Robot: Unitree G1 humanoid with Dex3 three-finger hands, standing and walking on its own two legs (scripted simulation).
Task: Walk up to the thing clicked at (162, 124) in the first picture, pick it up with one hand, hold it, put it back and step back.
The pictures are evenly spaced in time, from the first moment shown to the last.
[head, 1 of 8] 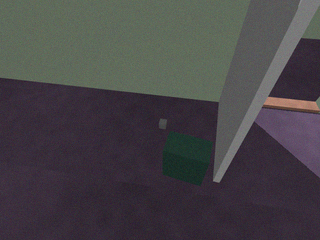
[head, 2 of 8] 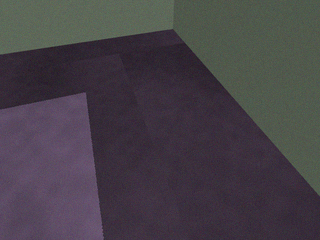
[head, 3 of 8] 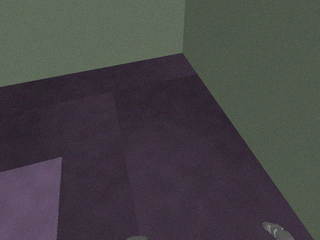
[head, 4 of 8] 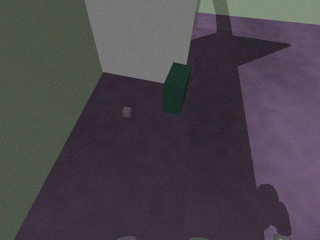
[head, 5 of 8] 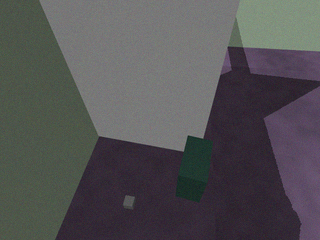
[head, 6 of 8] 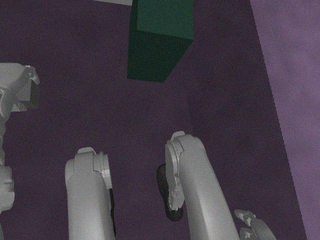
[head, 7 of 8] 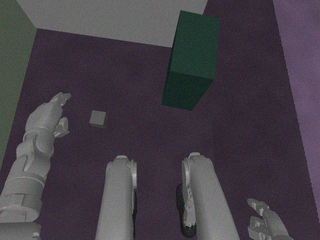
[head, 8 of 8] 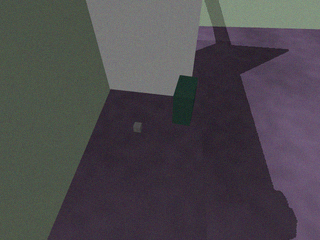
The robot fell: no
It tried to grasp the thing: yes
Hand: left
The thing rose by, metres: 0.67
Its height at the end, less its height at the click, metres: +0.00
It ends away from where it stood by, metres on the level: 0.01
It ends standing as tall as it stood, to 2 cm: yes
